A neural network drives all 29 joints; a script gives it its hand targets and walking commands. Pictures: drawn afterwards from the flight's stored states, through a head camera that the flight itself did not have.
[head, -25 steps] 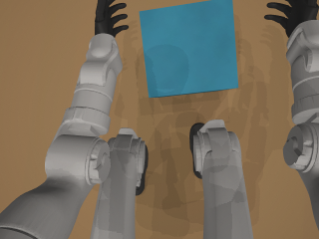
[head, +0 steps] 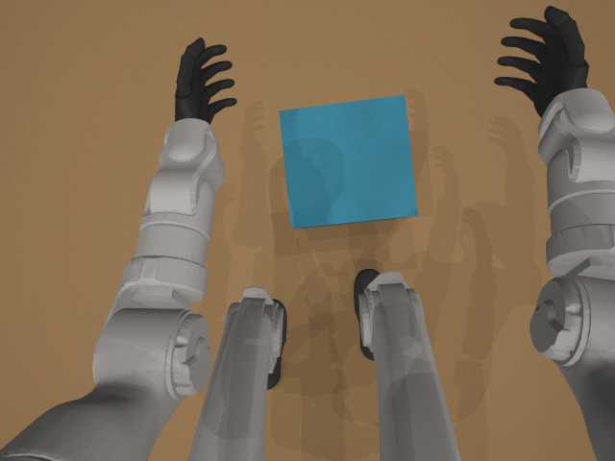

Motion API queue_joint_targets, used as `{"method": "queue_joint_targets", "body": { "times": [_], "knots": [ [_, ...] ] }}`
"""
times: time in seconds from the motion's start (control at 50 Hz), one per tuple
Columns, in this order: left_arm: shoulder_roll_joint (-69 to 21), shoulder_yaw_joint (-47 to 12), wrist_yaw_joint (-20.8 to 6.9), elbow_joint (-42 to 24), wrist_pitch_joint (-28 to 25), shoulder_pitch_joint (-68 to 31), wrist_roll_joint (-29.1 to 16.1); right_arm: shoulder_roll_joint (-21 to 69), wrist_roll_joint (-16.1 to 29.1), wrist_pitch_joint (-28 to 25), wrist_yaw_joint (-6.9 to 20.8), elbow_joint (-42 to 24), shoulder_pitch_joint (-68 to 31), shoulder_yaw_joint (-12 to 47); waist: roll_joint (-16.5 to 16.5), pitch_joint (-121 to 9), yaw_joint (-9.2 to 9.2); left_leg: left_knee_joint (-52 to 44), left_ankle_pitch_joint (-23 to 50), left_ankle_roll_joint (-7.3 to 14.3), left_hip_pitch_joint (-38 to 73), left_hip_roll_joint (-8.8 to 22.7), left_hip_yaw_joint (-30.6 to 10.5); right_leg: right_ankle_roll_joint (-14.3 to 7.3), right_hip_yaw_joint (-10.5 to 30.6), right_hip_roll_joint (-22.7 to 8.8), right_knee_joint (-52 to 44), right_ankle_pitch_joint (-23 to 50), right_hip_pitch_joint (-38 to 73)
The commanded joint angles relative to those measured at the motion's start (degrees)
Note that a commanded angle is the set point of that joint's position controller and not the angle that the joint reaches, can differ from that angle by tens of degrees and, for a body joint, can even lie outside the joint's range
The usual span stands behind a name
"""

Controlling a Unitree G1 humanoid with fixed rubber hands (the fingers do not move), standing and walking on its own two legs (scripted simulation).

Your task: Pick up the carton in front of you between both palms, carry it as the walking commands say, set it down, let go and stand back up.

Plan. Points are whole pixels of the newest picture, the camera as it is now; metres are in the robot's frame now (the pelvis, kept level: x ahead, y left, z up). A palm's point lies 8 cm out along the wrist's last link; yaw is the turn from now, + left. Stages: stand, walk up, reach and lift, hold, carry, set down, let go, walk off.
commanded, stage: set down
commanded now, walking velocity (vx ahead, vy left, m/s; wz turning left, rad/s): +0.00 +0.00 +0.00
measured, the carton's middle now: (345, 173) +0.47 -0.08 -0.43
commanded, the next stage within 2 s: let go in 0.20 s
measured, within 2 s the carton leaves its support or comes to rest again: neither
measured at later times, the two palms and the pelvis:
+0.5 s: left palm (115, 154) +0.44 +0.13 +0.02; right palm out of the picture +0.41 -0.29 +0.01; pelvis +0.04 -0.01 +0.13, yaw -3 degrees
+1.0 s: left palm out of the picture +0.30 +0.23 +0.14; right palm out of the picture +0.27 -0.24 +0.13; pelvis +0.10 +0.01 +0.21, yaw -4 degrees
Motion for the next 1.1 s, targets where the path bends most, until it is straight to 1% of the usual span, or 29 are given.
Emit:
{"method": "queue_joint_targets", "body": {
  "times": [0.0,0.12,0.16,0.24,0.3,0.36,0.44,0.48,0.58,0.7,0.82,0.94,0.98,1.08],
  "knots": [
    [3.5,0.7,-0.6,-5.8,-1.6,-8.8,0.8,-6.6,-0.8,-1.5,0.3,-5.7,-11.5,-1.2,-7.2,-57.5,-1.36,-13.9,8.9,-1.5,8.7,-2.9,7.9,1.7,-4.2,1.8,-9.5,20.4,60.2],
    [3.2,1.2,-1.6,-5.6,-2.9,-6.2,1.7,-5.7,-2.6,-2.8,0.5,-5.7,-9.0,-2.5,-6.8,-56.3,-1.27,-21.1,12.1,-1.7,13.6,-2.3,7.0,1.4,-3.4,1.6,-16.1,24.1,66.8],
    [2.8,1.2,-2.0,-4.7,-3.3,-5.6,2.0,-4.9,-3.1,-3.2,0.7,-4.7,-8.3,-2.8,-6.5,-54.3,-1.21,-23.4,12.4,-1.8,14.4,-2.0,6.6,1.3,-3.0,1.4,-18.2,24.5,67.6],
    [2.7,1.2,-2.7,-4.0,-3.9,-2.1,3.5,-3.7,-5.0,-3.7,0.6,-4.5,-4.6,-3.2,-6.1,-54.1,-1.17,-27.6,13.9,-1.8,18.2,-1.6,6.0,1.1,-2.6,1.2,-22.2,26.0,72.0],
    [3.4,0.6,-3.4,-4.8,-4.1,4.3,5.2,-2.7,-6.8,-3.6,0.2,-6.5,2.0,-2.9,-6.1,-56.6,-1.08,-30.7,15.7,-1.4,22.1,-1.3,5.7,0.9,-2.3,1.1,-25.1,28.7,78.5],
    [4.1,-1.1,-4.4,-7.1,-4.3,11.9,6.6,-1.1,-7.9,-3.5,-0.3,-10.6,10.2,-1.9,-5.8,-56.8,-0.94,-33.9,16.8,-0.9,26.7,-1.1,5.5,0.8,-2.0,0.9,-28.4,30.6,84.4],
    [5.1,-3.7,-6.0,-11.2,-5.4,20.3,6.4,0.7,-6.7,-4.5,-0.9,-17.3,19.2,0.0,-5.8,-52.4,-0.75,-38.1,17.5,-0.1,31.8,-0.5,4.9,0.7,-1.1,0.6,-32.9,32.2,90.2],
    [5.6,-4.6,-7.0,-12.3,-6.2,23.6,5.7,1.5,-5.7,-5.2,-1.0,-19.5,22.9,0.9,-5.7,-48.9,-0.69,-40.3,17.4,0.2,34.3,-0.2,4.5,0.7,-0.5,0.3,-34.9,32.6,92.0],
    [6.4,-5.8,-9.1,-11.0,-8.7,34.4,4.2,4.4,-4.0,-7.4,-1.3,-20.1,35.0,3.2,-5.5,-40.7,0.01,-44.9,18.5,0.8,40.8,0.7,3.5,0.5,0.5,-0.5,-39.0,33.9,95.5],
    [7.9,-6.9,-10.7,-9.7,-11.4,47.4,3.3,5.9,-2.9,-10.0,-2.2,-21.1,49.7,5.8,-5.0,-31.8,0.9,-50.6,22.2,1.4,52.5,1.5,2.1,0.8,0.3,-0.7,-44.6,34.8,98.8],
    [9.2,-9.1,-11.8,-12.2,-13.5,57.6,1.9,6.8,-1.8,-12.0,-3.2,-24.6,62.3,8.1,-3.2,-22.9,1.12,-57.1,27.0,1.7,66.8,2.3,0.7,1.1,-1.0,0.2,-51.1,32.7,101.9],
    [10.9,-10.3,-12.7,-15.3,-13.8,65.9,1.3,6.9,-1.2,-12.1,-3.4,-28.0,71.9,10.2,-1.1,-12.7,1.62,-64.4,30.7,1.8,79.4,3.0,-0.3,1.2,-2.4,1.3,-58.4,29.0,107.4],
    [11.3,-10.7,-13.0,-16.0,-13.3,66.8,1.1,6.9,-1.0,-11.4,-3.4,-28.4,73.1,10.8,-0.4,-8.6,1.66,-66.3,29.5,1.7,81.0,3.2,-0.5,1.1,-2.7,1.6,-60.1,26.3,108.8],
    [11.9,-11.7,-13.8,-17.2,-10.6,67.5,1.0,6.2,-1.2,-8.4,-2.7,-29.9,74.6,11.5,0.8,0.2,1.58,-70.6,22.9,2.2,81.0,4.2,-0.8,1.6,-3.9,2.1,-61.8,20.6,112.7]
  ]
}}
